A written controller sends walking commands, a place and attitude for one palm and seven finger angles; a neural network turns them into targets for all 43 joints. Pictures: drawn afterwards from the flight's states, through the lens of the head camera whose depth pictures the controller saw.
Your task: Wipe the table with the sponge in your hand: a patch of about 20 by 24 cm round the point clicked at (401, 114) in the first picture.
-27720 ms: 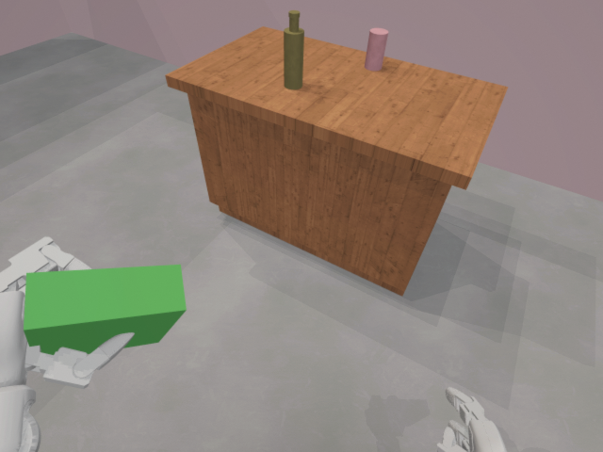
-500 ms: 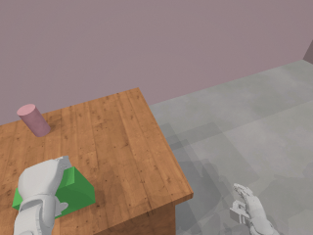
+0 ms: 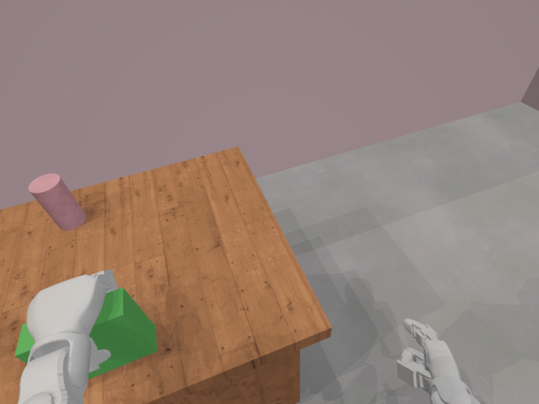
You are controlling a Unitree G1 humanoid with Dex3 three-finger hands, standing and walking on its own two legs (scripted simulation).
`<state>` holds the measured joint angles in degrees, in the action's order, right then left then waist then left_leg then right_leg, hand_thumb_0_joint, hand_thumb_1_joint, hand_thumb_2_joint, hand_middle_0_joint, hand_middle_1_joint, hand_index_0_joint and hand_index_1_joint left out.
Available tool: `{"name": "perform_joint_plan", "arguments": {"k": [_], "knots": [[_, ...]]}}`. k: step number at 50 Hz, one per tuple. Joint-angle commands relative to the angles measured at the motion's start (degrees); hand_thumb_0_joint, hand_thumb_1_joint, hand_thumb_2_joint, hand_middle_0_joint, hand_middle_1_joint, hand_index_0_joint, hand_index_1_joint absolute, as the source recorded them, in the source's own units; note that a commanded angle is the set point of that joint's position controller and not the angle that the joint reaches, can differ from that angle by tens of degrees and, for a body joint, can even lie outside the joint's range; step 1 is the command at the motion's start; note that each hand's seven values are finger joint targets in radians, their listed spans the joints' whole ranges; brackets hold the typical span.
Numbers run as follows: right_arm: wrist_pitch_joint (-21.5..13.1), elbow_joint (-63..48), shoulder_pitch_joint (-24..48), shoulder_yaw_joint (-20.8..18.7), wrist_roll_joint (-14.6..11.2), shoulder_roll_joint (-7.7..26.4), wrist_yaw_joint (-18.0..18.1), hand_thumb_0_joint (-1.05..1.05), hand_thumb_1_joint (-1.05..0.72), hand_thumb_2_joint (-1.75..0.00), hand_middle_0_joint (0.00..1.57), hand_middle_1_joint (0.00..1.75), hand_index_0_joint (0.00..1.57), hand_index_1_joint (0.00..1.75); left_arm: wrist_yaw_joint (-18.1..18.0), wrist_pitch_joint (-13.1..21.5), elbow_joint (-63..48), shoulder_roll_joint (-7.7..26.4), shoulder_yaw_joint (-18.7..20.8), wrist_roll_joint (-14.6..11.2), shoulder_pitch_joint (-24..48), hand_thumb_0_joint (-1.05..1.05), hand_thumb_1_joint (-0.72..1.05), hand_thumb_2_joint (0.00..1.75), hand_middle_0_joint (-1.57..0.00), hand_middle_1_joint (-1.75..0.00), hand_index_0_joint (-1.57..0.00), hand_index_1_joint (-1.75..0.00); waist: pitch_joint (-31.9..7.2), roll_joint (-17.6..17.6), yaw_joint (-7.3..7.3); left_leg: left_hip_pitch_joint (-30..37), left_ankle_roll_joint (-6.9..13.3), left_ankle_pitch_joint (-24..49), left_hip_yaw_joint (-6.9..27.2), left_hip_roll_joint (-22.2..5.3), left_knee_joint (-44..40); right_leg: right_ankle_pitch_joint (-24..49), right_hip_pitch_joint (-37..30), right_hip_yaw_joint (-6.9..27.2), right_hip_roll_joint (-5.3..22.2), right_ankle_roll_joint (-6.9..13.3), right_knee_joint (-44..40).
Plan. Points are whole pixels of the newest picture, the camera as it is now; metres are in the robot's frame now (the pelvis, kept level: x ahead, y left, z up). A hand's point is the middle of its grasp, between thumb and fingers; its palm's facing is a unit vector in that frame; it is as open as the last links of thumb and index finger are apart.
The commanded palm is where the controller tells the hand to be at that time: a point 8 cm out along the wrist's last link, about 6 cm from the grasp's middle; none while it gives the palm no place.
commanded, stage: lower the sponge onto the table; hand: left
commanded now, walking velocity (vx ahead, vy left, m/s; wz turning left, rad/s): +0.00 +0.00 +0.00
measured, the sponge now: (101, 344) +0.18 +0.30 -0.01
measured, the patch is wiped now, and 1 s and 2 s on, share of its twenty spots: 0.00 0.00 0.15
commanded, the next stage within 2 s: wipe forward along the first lane in 1.00 s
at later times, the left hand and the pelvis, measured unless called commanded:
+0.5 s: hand (105, 330) +0.19 +0.29 +0.02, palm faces -0.08 -0.12 -0.99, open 9.0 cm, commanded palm +0.17 +0.28 +0.08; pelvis +0.00 +0.00 +0.00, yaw +0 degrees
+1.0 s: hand (112, 330) +0.20 +0.28 +0.01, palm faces -0.08 -0.09 -0.99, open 9.0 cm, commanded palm +0.18 +0.28 +0.06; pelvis +0.00 +0.00 +0.00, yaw +0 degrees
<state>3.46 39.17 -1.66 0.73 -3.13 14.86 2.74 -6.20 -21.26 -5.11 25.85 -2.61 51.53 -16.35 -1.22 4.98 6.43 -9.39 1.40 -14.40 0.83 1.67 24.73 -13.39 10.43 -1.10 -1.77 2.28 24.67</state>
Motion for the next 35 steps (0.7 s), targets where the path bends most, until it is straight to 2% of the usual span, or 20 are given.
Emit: {"name": "perform_joint_plan", "arguments": {"k": [1,3,4,7,9,10,12,14,15,17,19,20,22,23,24,27,29,33,34,35], "knots": [[-4.3,-9.6,11.0,-2.5,0.6,5.6,0.7,0.00,-0.90,-0.90,0.20,0.30,0.20,0.30,-3.0,2.4,-11.7,9.8,5.6,2.4,11.0,0.00,0.10,1.30,-1.20,-1.60,-1.20,-1.60,-9.0,-1.1,-0.50,0.8,1.4,12.7,3.7,0.2,-2.1,8.5,-2.8,4.4,0.6,1.9,-3.0],[-4.5,-9.6,10.7,-2.8,0.6,5.6,0.5,0.00,-0.90,-0.90,0.20,0.30,0.20,0.30,-3.7,3.1,-11.2,9.3,5.4,2.6,10.3,0.00,0.10,1.30,-1.20,-1.60,-1.20,-1.60,-9.5,-1.4,-0.19,0.6,1.3,12.9,3.4,0.1,-1.8,9.4,-2.8,4.3,0.8,1.8,-2.7],[-4.5,-9.6,11.3,-2.7,0.6,5.6,0.6,0.00,-0.90,-0.90,0.20,0.30,0.20,0.30,-4.0,3.1,-11.5,11.2,7.5,2.4,10.1,0.00,0.10,1.30,-1.20,-1.60,-1.20,-1.60,-9.4,-1.1,0.24,0.3,1.3,12.4,4.1,0.3,-2.2,8.7,-3.2,5.6,0.3,2.3,-2.9],[-4.4,-9.0,10.6,-2.9,0.6,5.7,0.3,0.00,-0.90,-0.90,0.20,0.30,0.20,0.30,-5.1,2.9,-9.5,9.6,6.2,3.4,10.3,0.00,0.10,1.30,-1.20,-1.60,-1.20,-1.60,-9.7,-2.1,0.04,-0.1,1.0,13.1,3.5,0.1,-1.8,9.7,-2.8,4.6,0.6,2.1,-2.2],[-4.1,-9.3,11.9,-2.7,0.6,5.8,0.1,0.00,-0.90,-0.90,0.20,0.30,0.20,0.30,-5.9,2.2,-10.6,11.3,8.1,3.4,9.4,0.00,0.10,1.30,-1.20,-1.60,-1.20,-1.60,-10.4,-0.4,1.02,-0.4,0.8,13.8,4.0,0.3,-2.3,10.5,-4.2,5.7,0.4,2.6,-1.8],[-4.1,-9.2,11.4,-2.9,0.5,5.5,0.0,0.00,-0.90,-0.90,0.20,0.30,0.20,0.30,-6.2,2.1,-10.5,9.4,6.6,3.4,9.3,0.00,0.10,1.30,-1.20,-1.60,-1.20,-1.60,-11.4,-1.1,0.54,0.1,1.0,14.6,3.4,0.0,-1.7,11.4,-4.4,4.7,0.8,2.2,-1.4],[-3.8,-8.8,11.3,-3.1,0.4,5.7,-0.2,0.00,-0.90,-0.90,0.20,0.30,0.20,0.30,-6.5,1.2,-8.9,9.1,6.7,3.4,7.3,0.00,0.10,1.30,-1.20,-1.60,-1.20,-1.60,-10.7,-2.8,0.56,-0.5,0.9,15.3,3.1,0.0,-1.4,13.2,-4.3,4.7,0.8,2.1,-1.4],[-3.3,-9.3,12.6,-2.8,0.2,5.8,-0.2,0.00,-0.90,-0.90,0.20,0.30,0.20,0.30,-6.4,0.0,-9.4,9.5,7.0,2.8,6.8,0.00,0.10,1.30,-1.20,-1.60,-1.20,-1.60,-9.9,-2.1,0.87,-0.8,0.8,14.7,3.6,0.2,-1.8,12.8,-4.4,5.9,0.6,2.4,-1.6],[-3.3,-9.3,12.1,-2.8,0.2,5.5,-0.3,0.00,-0.90,-0.90,0.20,0.30,0.20,0.30,-6.2,-0.3,-9.0,7.3,4.7,2.7,7.5,0.00,0.10,1.30,-1.20,-1.60,-1.20,-1.60,-9.6,-2.3,0.12,-0.7,1.0,14.0,3.2,0.0,-1.6,12.0,-3.9,4.8,0.9,2.0,-1.5],[-3.3,-9.1,11.5,-3.0,0.3,5.8,-0.2,0.00,-0.90,-0.90,0.20,0.30,0.20,0.30,-6.0,-0.4,-7.6,8.0,5.1,2.9,7.2,0.00,0.10,1.30,-1.20,-1.60,-1.20,-1.60,-9.3,-3.9,0.13,-0.9,1.2,14.3,3.0,0.1,-1.2,12.9,-3.6,4.7,0.8,1.9,-1.5],[-3.1,-9.4,12.5,-2.6,0.4,5.8,0.0,0.00,-0.90,-0.90,0.20,0.30,0.20,0.30,-5.6,-0.3,-9.3,9.4,6.0,2.7,8.0,0.00,0.10,1.30,-1.20,-1.60,-1.20,-1.60,-9.4,-2.3,0.33,-0.8,1.2,14.0,3.5,0.4,-1.6,12.7,-4.1,5.9,0.6,2.3,-1.8],[-3.2,-9.2,11.5,-2.8,0.4,5.7,-0.1,0.00,-0.90,-0.90,0.20,0.30,0.20,0.30,-5.6,0.1,-8.5,8.4,5.1,3.0,8.5,0.00,0.10,1.30,-1.20,-1.60,-1.20,-1.60,-9.6,-3.3,-0.15,-0.6,1.4,14.0,3.1,0.2,-1.1,12.4,-3.8,4.9,0.9,1.9,-1.5],[-3.5,-9.1,11.0,-3.0,0.6,5.7,0.0,0.00,-0.90,-0.90,0.20,0.30,0.20,0.30,-5.7,1.1,-8.5,7.7,4.0,3.5,9.4,0.00,0.10,1.30,-1.20,-1.60,-1.20,-1.60,-9.5,-2.3,-0.41,-0.3,1.4,13.8,3.0,0.2,-0.9,12.2,-2.9,4.9,0.8,2.0,-1.6],[-3.5,-8.9,10.6,-3.1,0.7,5.7,0.0,0.00,-0.90,-0.90,0.20,0.30,0.20,0.30,-5.8,1.5,-7.6,8.7,5.1,3.8,8.7,0.00,0.10,1.30,-1.20,-1.60,-1.20,-1.60,-9.2,-2.9,-0.08,-0.6,1.4,13.8,3.2,0.3,-0.7,12.0,-2.6,4.9,0.7,2.0,-1.7],[-3.5,-9.2,11.3,-2.9,0.6,5.8,0.1,0.00,-0.90,-0.90,0.20,0.30,0.20,0.30,-6.0,1.8,-9.0,9.3,5.5,3.7,10.4,0.00,0.10,1.30,-1.20,-1.60,-1.20,-1.60,-9.5,-1.3,-0.02,-0.2,1.3,13.4,3.6,0.3,-1.1,11.2,-2.5,5.8,0.4,2.4,-1.8],[-3.8,-8.7,10.4,-3.2,0.7,5.6,0.1,0.00,-0.90,-0.90,0.20,0.30,0.20,0.30,-6.7,2.8,-6.6,8.0,4.6,4.2,10.9,0.00,0.10,1.30,-1.20,-1.60,-1.20,-1.60,-9.1,-2.5,-0.37,-0.7,1.3,12.7,3.1,0.2,-0.6,10.5,-1.5,4.8,0.6,2.1,-1.5],[-3.9,-9.1,11.2,-3.2,0.6,5.5,0.1,0.00,-0.90,-0.90,0.20,0.30,0.20,0.30,-7.1,3.0,-7.8,8.4,5.4,4.0,10.1,0.00,0.10,1.30,-1.20,-1.60,-1.20,-1.60,-9.7,-0.9,0.24,-0.5,1.1,13.2,3.6,0.3,-0.9,10.8,-2.0,5.6,0.4,2.5,-1.5],[-3.6,-8.5,10.4,-3.5,0.6,5.6,-0.1,0.00,-0.90,-0.90,0.20,0.30,0.20,0.30,-7.9,2.6,-4.7,6.8,4.4,4.1,8.7,0.00,0.10,1.30,-1.20,-1.60,-1.20,-1.60,-10.2,-3.5,-0.07,-1.4,1.1,13.9,2.6,0.3,-0.1,13.4,-2.4,4.7,0.8,2.0,-0.9],[-3.5,-8.5,11.0,-3.4,0.4,5.8,-0.1,0.00,-0.90,-0.90,0.20,0.30,0.20,0.30,-8.0,2.2,-4.9,9.1,6.9,3.7,8.4,0.00,0.10,1.30,-1.20,-1.60,-1.20,-1.60,-10.4,-3.2,0.45,-1.6,1.1,13.6,3.1,0.4,-0.6,13.0,-3.0,5.9,0.5,2.4,-1.0],[-3.4,-8.5,10.8,-3.3,0.4,5.6,0.0,0.00,-0.90,-0.90,0.20,0.30,0.20,0.30,-8.0,2.1,-4.3,7.0,4.9,3.7,8.2,0.00,0.10,1.30,-1.20,-1.60,-1.20,-1.60,-10.3,-3.8,0.02,-1.7,1.2,13.5,2.6,0.3,-0.3,13.2,-3.0,4.9,0.8,2.0,-0.8]]}}
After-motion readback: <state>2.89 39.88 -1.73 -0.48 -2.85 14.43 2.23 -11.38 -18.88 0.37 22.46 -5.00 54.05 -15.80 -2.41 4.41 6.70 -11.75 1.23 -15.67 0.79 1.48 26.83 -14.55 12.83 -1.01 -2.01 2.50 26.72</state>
